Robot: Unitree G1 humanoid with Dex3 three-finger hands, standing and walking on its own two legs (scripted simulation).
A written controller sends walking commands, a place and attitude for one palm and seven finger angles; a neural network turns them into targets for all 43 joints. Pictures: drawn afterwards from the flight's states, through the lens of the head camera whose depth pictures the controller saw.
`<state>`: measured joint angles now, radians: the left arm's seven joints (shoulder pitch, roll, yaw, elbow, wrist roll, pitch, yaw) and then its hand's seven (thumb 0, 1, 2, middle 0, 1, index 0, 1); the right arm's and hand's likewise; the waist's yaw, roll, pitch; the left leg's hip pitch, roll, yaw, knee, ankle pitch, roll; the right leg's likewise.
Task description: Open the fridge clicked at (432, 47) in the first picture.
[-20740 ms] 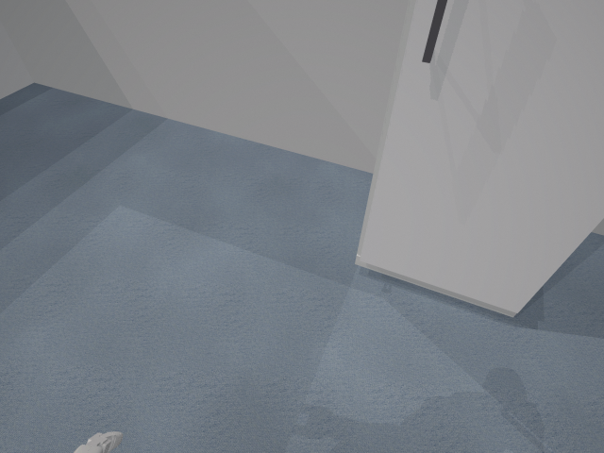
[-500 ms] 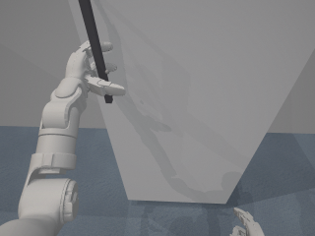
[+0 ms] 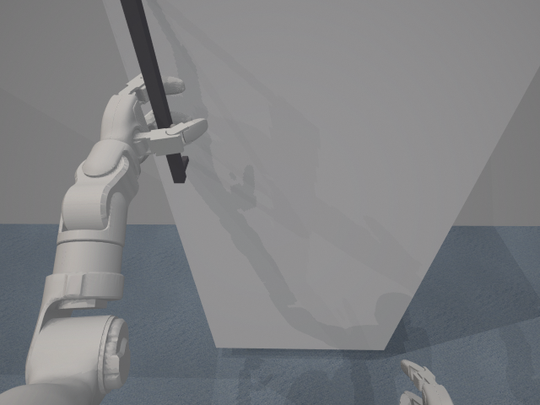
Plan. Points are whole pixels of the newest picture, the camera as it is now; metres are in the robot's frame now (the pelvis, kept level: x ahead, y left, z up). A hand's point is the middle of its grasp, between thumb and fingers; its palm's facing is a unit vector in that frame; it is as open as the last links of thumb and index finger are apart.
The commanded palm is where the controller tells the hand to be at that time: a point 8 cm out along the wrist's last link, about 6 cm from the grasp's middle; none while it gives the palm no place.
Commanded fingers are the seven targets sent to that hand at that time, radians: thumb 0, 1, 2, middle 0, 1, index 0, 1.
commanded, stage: grip the handle and tug to test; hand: left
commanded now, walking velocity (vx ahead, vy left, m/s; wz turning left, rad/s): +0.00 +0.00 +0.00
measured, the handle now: (163, 97) +0.45 +0.19 +0.27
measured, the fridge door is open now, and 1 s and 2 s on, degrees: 0 5 21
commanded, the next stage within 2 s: pull the door a little, standing still in 0.94 s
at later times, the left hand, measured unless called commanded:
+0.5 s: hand (173, 129) +0.39 +0.16 +0.25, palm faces +0.06 -1.00 -0.01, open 5.7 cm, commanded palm +0.36 +0.20 +0.25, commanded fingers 0.00 0.90 0.90 -0.45 -1.40 -0.45 -1.40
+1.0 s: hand (168, 149) +0.35 +0.15 +0.25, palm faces +0.02 -1.00 -0.03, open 5.9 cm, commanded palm +0.33 +0.20 +0.25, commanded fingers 0.00 0.90 0.90 -0.45 -1.40 -0.45 -1.40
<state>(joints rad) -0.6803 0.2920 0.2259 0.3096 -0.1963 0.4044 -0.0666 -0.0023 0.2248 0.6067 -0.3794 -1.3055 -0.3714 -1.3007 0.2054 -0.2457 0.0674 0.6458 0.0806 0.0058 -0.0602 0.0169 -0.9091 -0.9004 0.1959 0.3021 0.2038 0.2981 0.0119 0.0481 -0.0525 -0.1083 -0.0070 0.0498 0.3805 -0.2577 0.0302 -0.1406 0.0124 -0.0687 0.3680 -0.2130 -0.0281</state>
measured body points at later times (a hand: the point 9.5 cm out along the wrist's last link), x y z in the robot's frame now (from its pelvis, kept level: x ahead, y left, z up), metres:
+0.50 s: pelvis +0.01 +0.01 +0.00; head -0.02 -0.01 +0.45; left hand +0.38 +0.21 +0.25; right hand +0.19 -0.21 -0.09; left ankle -0.03 +0.10 -0.74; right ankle -0.01 -0.10 -0.74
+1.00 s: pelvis +0.02 +0.01 +0.00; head -0.02 -0.02 +0.45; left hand +0.34 +0.21 +0.25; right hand +0.23 -0.21 -0.08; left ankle -0.03 +0.10 -0.74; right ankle -0.01 -0.10 -0.74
